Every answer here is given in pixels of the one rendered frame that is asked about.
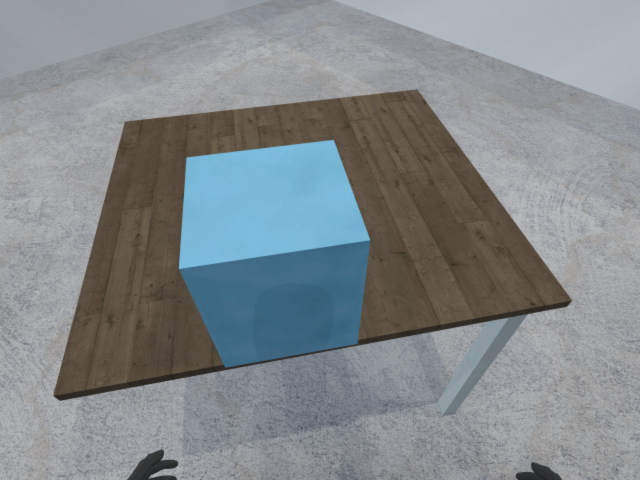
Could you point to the table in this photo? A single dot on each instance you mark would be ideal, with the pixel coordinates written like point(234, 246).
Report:
point(443, 253)

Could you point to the carton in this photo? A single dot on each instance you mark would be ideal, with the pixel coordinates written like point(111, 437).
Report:
point(274, 251)

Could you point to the left robot hand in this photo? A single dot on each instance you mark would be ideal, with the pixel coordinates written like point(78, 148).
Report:
point(151, 465)

